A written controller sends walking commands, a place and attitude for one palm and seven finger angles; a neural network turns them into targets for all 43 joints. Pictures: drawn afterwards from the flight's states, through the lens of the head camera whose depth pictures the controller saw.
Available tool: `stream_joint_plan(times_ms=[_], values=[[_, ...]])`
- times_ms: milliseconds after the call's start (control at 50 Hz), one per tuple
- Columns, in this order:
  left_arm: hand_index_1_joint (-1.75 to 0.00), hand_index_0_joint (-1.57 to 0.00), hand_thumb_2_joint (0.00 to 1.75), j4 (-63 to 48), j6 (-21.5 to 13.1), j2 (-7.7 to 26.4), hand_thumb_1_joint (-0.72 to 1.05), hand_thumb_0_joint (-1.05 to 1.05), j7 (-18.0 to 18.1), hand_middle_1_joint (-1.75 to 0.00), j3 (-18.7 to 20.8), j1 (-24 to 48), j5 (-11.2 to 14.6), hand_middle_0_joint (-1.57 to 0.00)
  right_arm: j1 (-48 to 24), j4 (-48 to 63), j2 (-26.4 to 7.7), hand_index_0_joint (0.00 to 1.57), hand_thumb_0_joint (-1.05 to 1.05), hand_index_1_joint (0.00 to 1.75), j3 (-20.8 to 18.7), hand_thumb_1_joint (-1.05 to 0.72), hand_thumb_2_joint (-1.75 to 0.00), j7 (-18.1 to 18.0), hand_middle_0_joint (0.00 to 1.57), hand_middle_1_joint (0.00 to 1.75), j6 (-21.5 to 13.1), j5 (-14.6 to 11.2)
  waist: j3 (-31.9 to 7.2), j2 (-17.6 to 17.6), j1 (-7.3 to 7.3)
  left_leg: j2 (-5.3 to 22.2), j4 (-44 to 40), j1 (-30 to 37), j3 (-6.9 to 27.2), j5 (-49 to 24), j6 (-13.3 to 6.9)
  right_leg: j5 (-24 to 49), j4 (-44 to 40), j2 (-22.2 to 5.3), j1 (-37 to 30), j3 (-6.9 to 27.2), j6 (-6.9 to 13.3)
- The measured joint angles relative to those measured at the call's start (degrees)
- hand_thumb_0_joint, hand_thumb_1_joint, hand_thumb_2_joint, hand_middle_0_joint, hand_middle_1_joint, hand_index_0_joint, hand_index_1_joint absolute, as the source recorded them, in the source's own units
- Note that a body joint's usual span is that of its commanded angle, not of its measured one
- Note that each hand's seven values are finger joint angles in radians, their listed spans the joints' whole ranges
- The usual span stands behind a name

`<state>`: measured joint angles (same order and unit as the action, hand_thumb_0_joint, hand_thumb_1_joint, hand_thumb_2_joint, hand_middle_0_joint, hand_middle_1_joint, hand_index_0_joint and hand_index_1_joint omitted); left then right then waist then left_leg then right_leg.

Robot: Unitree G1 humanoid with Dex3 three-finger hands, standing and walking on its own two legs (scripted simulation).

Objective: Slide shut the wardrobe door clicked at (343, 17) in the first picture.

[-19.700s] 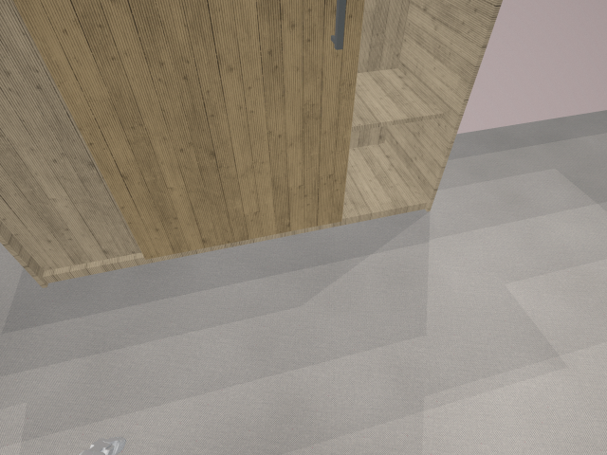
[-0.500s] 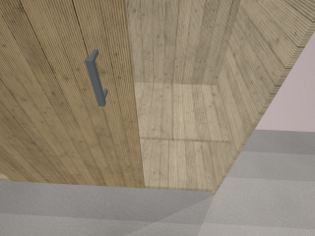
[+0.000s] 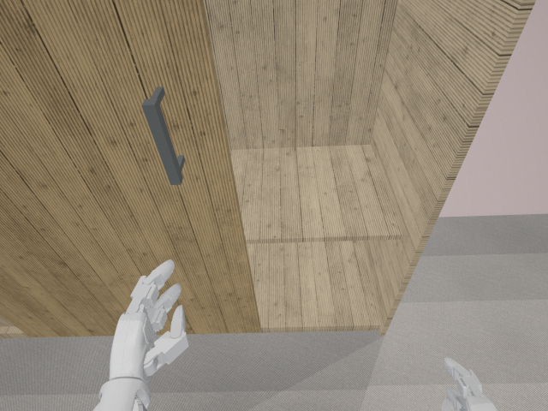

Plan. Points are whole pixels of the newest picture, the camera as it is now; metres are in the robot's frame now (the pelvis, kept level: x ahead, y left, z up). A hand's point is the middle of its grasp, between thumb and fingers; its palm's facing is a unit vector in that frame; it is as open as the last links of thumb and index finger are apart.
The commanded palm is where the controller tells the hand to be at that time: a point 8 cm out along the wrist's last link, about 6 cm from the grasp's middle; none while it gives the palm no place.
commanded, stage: raise the hand with hooked fingers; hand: left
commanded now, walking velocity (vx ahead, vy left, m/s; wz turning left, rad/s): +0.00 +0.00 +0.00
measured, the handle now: (167, 138) +0.51 +0.19 +0.17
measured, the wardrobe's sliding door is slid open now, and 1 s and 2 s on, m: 0.44 0.44 0.44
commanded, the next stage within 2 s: move the hooked fingers beside the handle in 1.82 s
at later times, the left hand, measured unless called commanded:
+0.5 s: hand (149, 337) +0.21 +0.17 +0.06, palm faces -0.11 -0.99 -0.07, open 10.8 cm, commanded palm +0.17 +0.26 +0.07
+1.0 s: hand (62, 276) +0.25 +0.27 +0.14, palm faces +0.13 -0.99 -0.09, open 13.5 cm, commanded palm +0.22 +0.31 +0.15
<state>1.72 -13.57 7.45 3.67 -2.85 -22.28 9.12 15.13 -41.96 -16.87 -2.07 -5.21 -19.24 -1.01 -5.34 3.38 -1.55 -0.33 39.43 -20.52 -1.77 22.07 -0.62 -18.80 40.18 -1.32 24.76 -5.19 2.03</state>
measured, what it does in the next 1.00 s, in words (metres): stands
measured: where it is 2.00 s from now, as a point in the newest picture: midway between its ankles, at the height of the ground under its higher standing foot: outside the picture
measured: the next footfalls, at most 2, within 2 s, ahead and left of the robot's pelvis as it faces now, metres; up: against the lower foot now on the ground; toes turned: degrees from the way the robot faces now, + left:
none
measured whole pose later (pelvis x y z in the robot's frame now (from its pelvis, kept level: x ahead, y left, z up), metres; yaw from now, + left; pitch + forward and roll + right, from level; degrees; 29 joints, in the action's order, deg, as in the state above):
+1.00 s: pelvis +0.01 +0.01 +0.01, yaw +1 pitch +0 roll -1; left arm -0.5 -3.9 20.3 -16.4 20.0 -8.4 18.7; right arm 13.5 -35.9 -14.9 3.0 -5.7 -18.5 -2.9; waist -3.2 2.4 2.1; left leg 0.1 35.9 -14.7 -0.6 21.3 -1.4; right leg -16.3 33.1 -0.6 16.9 -6.2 1.1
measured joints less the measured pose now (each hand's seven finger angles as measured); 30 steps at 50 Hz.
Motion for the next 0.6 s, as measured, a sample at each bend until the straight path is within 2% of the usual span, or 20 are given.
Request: stream_joint_plan(times_ms=[60,100,140,180,220,260,300,340,380,420,440,500,560,600], values=[[-0.43,-0.21,0.81,0.33,-8.73,-2.93,0.73,0.03,-8.45,-0.43,1.61,3.34,1.09,-0.2,-3.72,5.14,1.35,0.19,0.02,0.3,-0.9,-0.92,-0.9,2.62,0.2,0.3,0.88,0.74,-1.27,-3.6,0.07,0.44,4.6,-4.43,-1.07,1.94,0.33,-1.55,4.9,0.26,5.09,1.05,0.42],[-0.45,-0.22,0.79,0.08,-10.53,-3.32,0.68,0.02,-11.72,-0.45,2.77,1.97,0.71,-0.21,-5.41,9.03,2.1,0.19,0.01,0.3,-1.17,-0.92,-0.9,3.82,0.2,0.3,3.02,1.0,-0.96,-5.53,0.35,0.76,7.24,-5.96,-1.45,3.3,0.39,-2.64,7.54,0.49,6.86,1.43,0.61],[-0.48,-0.22,0.77,-1.02,-8.37,-2.2,0.62,0.02,-12.29,-0.48,3.34,-1.36,-0.29,-0.22,-6.34,12.76,2.4,0.19,0.01,0.3,-1.35,-0.91,-0.9,4.42,0.2,0.3,5.68,0.96,-0.13,-6.43,1.24,0.93,9.04,-6.57,-1.48,4.25,0.53,-3.47,9.18,0.58,7.44,1.46,0.71],[-0.51,-0.23,0.75,-2.39,-5.33,-0.35,0.57,0.02,-11.3,-0.51,3.79,-5.51,-0.9,-0.23,-6.74,15.69,2.43,0.19,0.01,0.3,-1.21,-0.91,-0.9,4.49,0.2,0.3,7.88,0.82,0.47,-6.25,2.38,0.94,10.31,-7.11,-1.12,4.9,0.3,-3.94,9.96,0.52,7.62,1.11,0.62],[-0.54,-0.23,0.73,-3.75,-4.03,1.49,0.52,0.02,-9.71,-0.54,4.89,-9.24,-0.88,-0.23,-6.65,17.34,2.57,0.19,0.01,0.3,-0.81,-0.91,-0.9,4.26,0.2,0.3,8.86,0.98,0.47,-5.41,3.58,0.97,11.46,-8.15,-0.42,5.34,0.04,-4.13,10.24,0.45,8.0,0.43,0.44],[-0.57,-0.24,0.71,-5.69,-5.29,3.0,0.47,0.02,-8.28,-0.57,6.67,-11.46,-0.13,-0.23,-6.27,17.63,2.95,0.19,0.01,0.3,-0.03,-0.91,-0.9,3.96,0.2,0.3,8.75,1.2,0.3,-4.51,4.62,0.95,12.82,-9.66,0.57,5.68,-0.13,-4.22,10.54,0.33,8.65,-0.54,0.26],[-0.6,-0.24,0.7,-7.91,-8.63,3.57,0.42,0.02,-7.95,-0.6,8.11,-11.52,1.36,-0.23,-5.88,16.54,3.36,0.19,0.01,0.3,1.18,-0.91,-0.9,3.68,0.2,0.3,7.7,1.21,0.3,-3.54,5.4,0.87,14.39,-11.29,1.68,6.01,-0.24,-4.32,10.98,0.16,9.33,-1.64,0.1],[-0.63,-0.23,0.68,-9.78,-11.84,3.26,0.38,0.02,-9.3,-0.63,8.27,-8.76,2.91,-0.23,-5.67,14.68,3.63,0.19,0.01,0.3,2.76,-0.91,-0.9,3.44,0.2,0.3,6.48,1.0,0.8,-2.37,5.84,0.73,15.94,-12.62,2.72,6.28,-0.39,-4.35,11.44,-0.04,9.76,-2.66,-0.06],[-0.66,-0.23,0.66,-10.89,-13.09,2.82,0.33,0.02,-11.73,-0.66,7.18,-4.11,3.68,-0.23,-5.4,12.61,4.12,0.2,0.01,0.3,4.42,-0.91,-0.9,3.15,0.2,0.3,5.66,0.59,1.31,-1.3,5.82,0.56,16.9,-13.39,3.33,6.36,-0.58,-4.24,11.66,-0.23,9.95,-3.26,-0.24],[-0.69,-0.23,0.64,-10.73,-11.42,3.17,0.28,0.02,-14.61,-0.69,5.98,0.58,3.26,-0.23,-4.72,10.96,5.02,0.2,0.01,0.3,6.0,-0.91,-0.9,2.87,0.2,0.3,5.58,0.03,1.4,-0.71,5.24,0.47,16.76,-13.46,3.26,6.11,-0.79,-3.85,11.31,-0.29,9.95,-3.19,-0.43],[-0.71,-0.24,0.63,-10.07,-9.38,3.76,0.26,0.01,-16.0,-0.71,5.65,2.51,2.93,-0.23,-4.21,10.4,5.53,0.2,0.01,0.3,6.66,-0.91,-0.9,2.73,0.21,0.3,5.86,-0.29,1.35,-0.55,4.72,0.46,16.25,-13.16,3.0,5.87,-0.9,-3.56,10.87,-0.27,9.77,-2.94,-0.52],[-0.75,-0.25,0.6,-7.86,-0.27,5.89,0.19,0.01,-18.24,-0.75,6.15,5.29,3.16,-0.24,-2.1,9.78,6.79,0.2,0.01,0.3,7.7,-0.9,-0.9,2.02,0.21,0.3,7.46,-1.1,1.21,-0.6,2.75,0.44,13.07,-10.73,1.5,4.78,-1.15,-2.42,8.56,-0.13,8.28,-1.44,-0.83],[-0.8,-0.26,0.57,-7.78,7.29,6.74,0.12,0.01,-16.2,-0.8,9.03,3.78,5.09,-0.25,0.16,9.66,6.86,0.2,0.01,0.3,7.32,-0.9,-0.9,1.24,0.21,0.3,8.56,-1.4,1.15,-0.93,1.12,0.52,9.01,-7.11,-0.02,3.61,-1.21,-1.26,5.49,0.19,5.65,0.07,-1.06],[-0.83,-0.26,0.55,-9.25,8.62,6.48,0.07,0.01,-13.25,-0.83,11.63,1.79,6.19,-0.26,1.64,9.38,6.4,0.2,0.01,0.3,6.31,-0.9,-0.9,1.1,0.21,0.3,8.27,-1.4,1.04,-1.23,0.81,0.59,6.78,-5.1,-0.59,2.99,-1.18,-0.62,3.61,0.4,3.99,0.65,-1.14]])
